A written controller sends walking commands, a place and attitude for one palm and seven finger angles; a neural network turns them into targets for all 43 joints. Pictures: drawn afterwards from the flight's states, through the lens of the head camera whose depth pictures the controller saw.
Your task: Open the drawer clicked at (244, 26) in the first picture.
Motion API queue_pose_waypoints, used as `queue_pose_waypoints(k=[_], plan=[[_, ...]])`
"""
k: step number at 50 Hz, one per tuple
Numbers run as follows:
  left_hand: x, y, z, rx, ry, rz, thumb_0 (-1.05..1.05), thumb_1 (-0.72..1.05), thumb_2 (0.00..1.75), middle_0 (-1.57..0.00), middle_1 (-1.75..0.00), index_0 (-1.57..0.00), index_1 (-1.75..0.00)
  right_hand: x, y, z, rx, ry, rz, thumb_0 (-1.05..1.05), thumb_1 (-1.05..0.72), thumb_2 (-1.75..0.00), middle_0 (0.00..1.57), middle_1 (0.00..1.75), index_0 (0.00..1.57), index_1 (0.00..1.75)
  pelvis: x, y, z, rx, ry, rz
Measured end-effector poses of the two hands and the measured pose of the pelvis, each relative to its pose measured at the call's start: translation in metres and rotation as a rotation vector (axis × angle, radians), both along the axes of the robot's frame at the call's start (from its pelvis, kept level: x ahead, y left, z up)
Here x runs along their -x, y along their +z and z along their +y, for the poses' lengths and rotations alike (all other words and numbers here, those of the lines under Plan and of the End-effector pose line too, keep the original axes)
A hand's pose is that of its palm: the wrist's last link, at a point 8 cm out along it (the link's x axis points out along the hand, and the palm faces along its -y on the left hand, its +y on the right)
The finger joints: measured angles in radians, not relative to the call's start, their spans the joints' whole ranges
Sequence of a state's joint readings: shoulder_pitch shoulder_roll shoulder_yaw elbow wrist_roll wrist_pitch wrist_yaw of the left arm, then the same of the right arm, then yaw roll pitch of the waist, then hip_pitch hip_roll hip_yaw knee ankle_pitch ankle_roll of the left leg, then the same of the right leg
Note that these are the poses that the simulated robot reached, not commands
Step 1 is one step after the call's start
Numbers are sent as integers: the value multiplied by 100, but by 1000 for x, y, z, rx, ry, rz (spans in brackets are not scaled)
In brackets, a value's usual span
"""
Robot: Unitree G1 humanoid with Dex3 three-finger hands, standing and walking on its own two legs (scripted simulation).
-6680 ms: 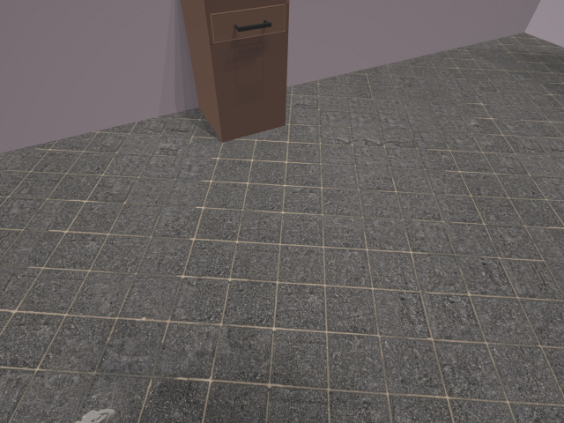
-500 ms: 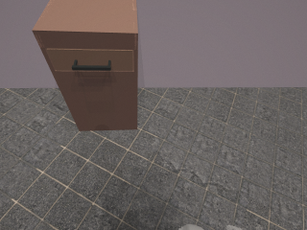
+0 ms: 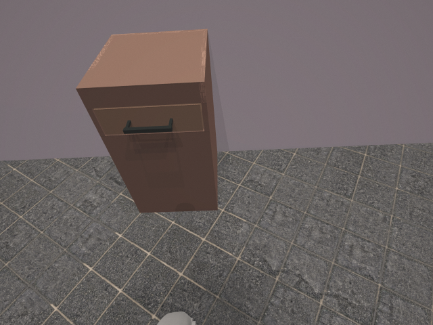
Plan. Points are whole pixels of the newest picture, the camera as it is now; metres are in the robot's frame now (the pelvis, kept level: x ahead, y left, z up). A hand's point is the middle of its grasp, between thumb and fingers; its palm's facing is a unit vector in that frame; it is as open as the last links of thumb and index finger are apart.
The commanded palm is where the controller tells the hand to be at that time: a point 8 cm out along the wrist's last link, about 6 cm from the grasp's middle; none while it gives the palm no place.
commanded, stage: take the last steps up to it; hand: left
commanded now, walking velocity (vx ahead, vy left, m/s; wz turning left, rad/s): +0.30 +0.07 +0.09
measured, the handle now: (148, 126) +0.78 +0.31 -0.13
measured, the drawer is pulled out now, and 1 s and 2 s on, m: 0.00 0.00 0.00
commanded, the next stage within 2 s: come to a stop and stand still in 0.60 s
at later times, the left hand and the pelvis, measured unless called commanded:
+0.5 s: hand (106, 312) +0.18 +0.28 -0.18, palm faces +0.09 -0.98 -0.19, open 7.4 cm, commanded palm none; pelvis +0.17 +0.09 +0.00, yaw +0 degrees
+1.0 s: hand (145, 231) +0.38 +0.23 -0.17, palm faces +0.03 -0.97 -0.25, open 7.2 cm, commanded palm none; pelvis +0.28 +0.06 -0.01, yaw +1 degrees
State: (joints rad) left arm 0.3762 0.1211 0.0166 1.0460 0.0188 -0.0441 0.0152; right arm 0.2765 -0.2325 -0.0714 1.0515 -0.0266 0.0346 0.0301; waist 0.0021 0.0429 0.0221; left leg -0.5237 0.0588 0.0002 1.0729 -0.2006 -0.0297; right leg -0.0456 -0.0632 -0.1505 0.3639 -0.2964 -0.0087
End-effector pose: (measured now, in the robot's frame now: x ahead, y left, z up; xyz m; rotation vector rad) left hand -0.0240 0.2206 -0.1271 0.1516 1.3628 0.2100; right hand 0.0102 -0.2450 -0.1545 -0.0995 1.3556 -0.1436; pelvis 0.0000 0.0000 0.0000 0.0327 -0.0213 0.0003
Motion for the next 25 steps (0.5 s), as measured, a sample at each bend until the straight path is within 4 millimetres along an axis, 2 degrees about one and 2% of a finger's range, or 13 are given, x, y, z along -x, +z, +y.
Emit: queue_pose_waypoints(k=[3,6,10,14,16,18,22,25], plan=[[20,-2,-3,23,47,82,0,91,90,-20,-30,-20,-30,-22,2,6,5,26,14,0,-91,-89,20,30,19,30,-16,0,5,6,17,8],[34,-4,-4,49,93,159,0,91,90,-20,-30,-20,-30,-53,2,18,8,64,18,0,-91,-89,20,30,19,30,-35,-3,15,14,30,18],[41,-10,3,86,143,260,0,91,90,-20,-30,-20,-30,-113,0,46,8,124,-17,0,-91,-89,20,30,19,30,-64,-10,35,29,39,33],[28,-26,25,120,165,344,0,91,90,-20,-30,-20,-30,-180,-7,82,26,167,-122,0,-91,-89,20,30,19,30,-98,-26,63,34,36,36],[5,-31,41,121,154,345,0,91,90,-20,-30,-20,-30,-202,-4,98,32,160,-172,0,-91,-89,20,30,19,30,-111,-27,74,34,27,24],[-30,-32,60,105,131,298,0,91,90,-20,-30,-20,-30,-212,3,109,31,134,-193,0,-91,-89,20,30,19,30,-125,-21,81,37,13,14],[-125,-31,94,65,62,120,0,91,90,-20,-30,-20,-30,-225,19,109,71,63,-230,-3,-95,-89,21,30,20,30,-151,-9,91,30,4,4],[-198,-26,110,37,25,-30,0,91,90,-20,-30,-20,-30,-225,23,108,84,56,-195,-3,-95,-89,21,30,20,30,-171,-5,94,24,4,1]])
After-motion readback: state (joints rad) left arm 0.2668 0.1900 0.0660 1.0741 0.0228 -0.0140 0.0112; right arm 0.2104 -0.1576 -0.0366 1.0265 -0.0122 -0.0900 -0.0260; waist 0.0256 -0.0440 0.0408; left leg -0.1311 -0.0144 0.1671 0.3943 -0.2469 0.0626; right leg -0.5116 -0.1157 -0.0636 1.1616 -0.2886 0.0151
